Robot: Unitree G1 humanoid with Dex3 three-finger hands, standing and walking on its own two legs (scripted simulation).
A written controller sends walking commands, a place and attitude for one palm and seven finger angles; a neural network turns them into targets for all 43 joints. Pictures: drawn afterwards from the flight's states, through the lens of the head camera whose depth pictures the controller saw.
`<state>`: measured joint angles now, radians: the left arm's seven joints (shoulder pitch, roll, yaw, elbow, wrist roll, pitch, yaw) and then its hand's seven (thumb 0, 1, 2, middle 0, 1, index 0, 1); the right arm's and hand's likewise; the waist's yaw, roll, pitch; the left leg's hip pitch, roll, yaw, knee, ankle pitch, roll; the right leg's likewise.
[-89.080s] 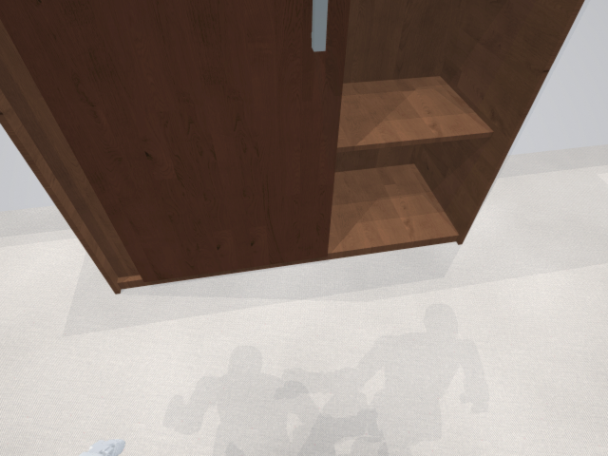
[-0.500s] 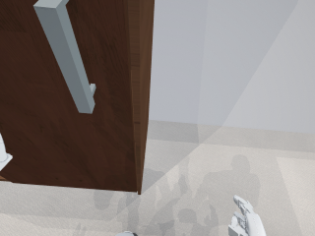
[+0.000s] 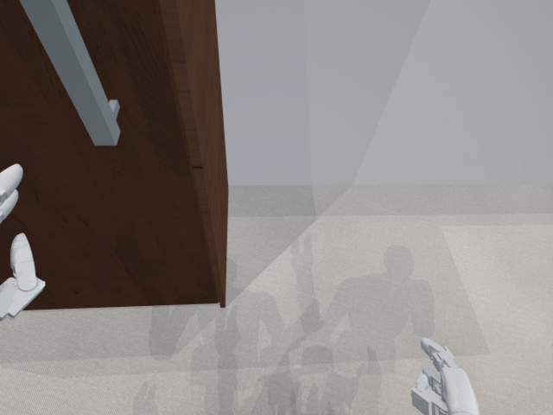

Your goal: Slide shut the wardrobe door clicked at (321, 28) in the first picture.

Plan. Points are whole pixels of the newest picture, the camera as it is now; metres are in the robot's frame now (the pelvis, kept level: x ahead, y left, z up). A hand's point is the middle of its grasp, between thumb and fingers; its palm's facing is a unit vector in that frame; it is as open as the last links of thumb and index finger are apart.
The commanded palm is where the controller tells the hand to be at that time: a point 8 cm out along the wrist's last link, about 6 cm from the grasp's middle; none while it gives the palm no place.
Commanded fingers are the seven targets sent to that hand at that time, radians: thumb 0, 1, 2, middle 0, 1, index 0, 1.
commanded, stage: stop stepping back and stand still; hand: left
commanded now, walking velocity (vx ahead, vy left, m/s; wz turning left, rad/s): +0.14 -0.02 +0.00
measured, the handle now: (80, 53) +0.46 +0.26 +0.24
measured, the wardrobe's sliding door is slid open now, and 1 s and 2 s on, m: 0.00 0.00 0.00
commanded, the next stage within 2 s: let the arm hang, fingers relaxed in 1.16 s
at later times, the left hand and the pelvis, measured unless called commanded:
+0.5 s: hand out of the picture +0.12 +0.25 +0.13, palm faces +0.48 -0.80 -0.36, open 7.4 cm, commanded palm +0.04 +0.30 +0.17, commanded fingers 0.00 0.90 0.90 -0.20 -0.30 -0.20 -0.30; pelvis -0.07 -0.02 -0.01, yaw +5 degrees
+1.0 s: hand out of the picture +0.10 +0.28 +0.14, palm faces +0.45 -0.78 -0.43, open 7.4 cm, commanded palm +0.03 +0.32 +0.17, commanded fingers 0.00 0.90 0.90 -0.20 -0.30 -0.20 -0.30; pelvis -0.09 +0.01 -0.01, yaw +3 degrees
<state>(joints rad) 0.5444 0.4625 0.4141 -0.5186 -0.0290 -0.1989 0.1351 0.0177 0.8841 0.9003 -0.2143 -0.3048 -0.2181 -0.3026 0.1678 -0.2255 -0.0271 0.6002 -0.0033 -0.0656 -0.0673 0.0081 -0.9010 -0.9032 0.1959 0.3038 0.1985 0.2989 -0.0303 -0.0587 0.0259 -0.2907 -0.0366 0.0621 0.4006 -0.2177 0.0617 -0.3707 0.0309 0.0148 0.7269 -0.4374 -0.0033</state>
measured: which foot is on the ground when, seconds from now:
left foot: down 0.00-0.20, up 0.22-0.46, down 0.48-1.00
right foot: up 0.00-0.18, down 0.20-1.00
